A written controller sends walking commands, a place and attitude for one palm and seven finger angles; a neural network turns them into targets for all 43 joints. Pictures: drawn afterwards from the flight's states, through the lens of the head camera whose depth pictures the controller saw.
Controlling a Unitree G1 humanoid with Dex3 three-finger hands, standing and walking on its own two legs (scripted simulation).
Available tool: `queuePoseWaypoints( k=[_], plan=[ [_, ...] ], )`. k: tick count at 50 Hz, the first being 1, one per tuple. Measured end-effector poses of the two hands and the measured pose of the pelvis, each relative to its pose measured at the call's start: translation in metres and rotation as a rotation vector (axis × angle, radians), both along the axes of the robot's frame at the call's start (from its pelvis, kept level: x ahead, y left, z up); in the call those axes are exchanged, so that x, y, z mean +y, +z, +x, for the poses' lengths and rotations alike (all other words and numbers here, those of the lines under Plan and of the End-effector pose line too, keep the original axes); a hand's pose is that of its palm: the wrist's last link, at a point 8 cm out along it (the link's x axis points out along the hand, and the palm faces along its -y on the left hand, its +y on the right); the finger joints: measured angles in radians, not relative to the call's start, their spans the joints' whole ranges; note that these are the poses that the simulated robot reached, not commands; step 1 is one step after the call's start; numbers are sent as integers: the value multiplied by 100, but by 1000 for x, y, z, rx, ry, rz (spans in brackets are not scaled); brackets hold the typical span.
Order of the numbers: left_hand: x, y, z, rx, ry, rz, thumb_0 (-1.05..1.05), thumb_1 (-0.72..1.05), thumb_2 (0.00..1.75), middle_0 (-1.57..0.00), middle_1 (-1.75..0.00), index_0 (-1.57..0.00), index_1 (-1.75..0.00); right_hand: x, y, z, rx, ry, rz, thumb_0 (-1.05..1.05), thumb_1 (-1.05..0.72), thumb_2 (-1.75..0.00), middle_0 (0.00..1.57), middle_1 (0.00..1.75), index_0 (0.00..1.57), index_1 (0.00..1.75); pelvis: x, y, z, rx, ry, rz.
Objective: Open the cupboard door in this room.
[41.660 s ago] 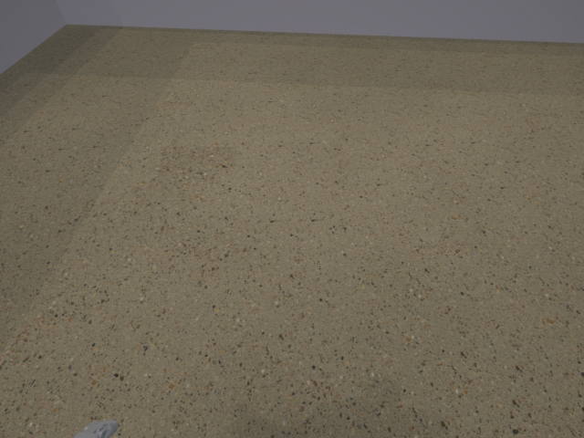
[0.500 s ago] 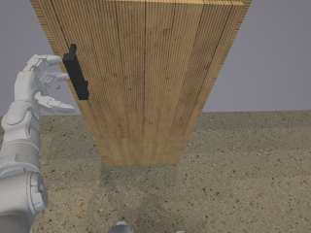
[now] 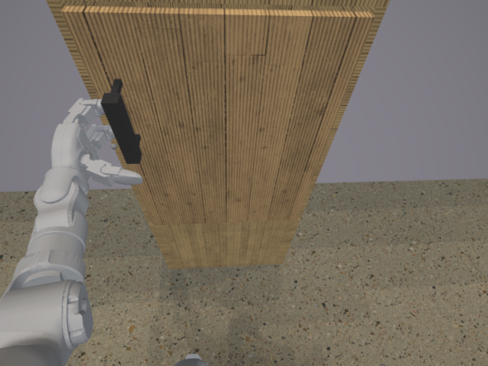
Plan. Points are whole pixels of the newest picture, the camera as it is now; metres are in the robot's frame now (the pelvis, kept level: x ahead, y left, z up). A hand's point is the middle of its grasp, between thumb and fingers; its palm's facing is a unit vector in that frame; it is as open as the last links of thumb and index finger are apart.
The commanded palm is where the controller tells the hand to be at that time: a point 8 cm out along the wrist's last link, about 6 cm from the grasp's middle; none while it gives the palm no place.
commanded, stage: slide the fingers in behind the handle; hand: left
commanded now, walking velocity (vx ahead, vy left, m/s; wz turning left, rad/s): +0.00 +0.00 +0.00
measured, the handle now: (126, 123) +0.49 +0.20 +0.11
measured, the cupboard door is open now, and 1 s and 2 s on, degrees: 0 0 11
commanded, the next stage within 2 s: close the thumb around the handle in 0.68 s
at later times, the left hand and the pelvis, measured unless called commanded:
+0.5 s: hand (135, 143) +0.45 +0.18 +0.11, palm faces +0.07 -1.00 +0.00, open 13.9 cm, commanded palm +0.42 +0.23 +0.11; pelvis +0.00 -0.01 +0.00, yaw +0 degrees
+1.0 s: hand (127, 147) +0.44 +0.19 +0.11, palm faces +0.06 -1.00 +0.02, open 12.7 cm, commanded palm +0.41 +0.23 +0.11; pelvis +0.00 -0.01 +0.00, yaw +0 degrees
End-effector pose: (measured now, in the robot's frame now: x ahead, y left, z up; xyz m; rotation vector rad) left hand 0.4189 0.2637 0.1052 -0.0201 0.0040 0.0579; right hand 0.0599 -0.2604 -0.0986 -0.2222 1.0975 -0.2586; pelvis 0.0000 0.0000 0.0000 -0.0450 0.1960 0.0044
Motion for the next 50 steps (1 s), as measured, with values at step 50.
queuePoseWaypoints(
  k=[50],
  plan=[
    [-23, 2, -5, -13, -1, 1, -1, -29, 39, -31, -122, -32, -122, -10, 0, 3, -20, 3, 3, 1, -91, -90, 20, 30, 20, 30, -8, 1, -4, -13, 2, 8]
  ],
)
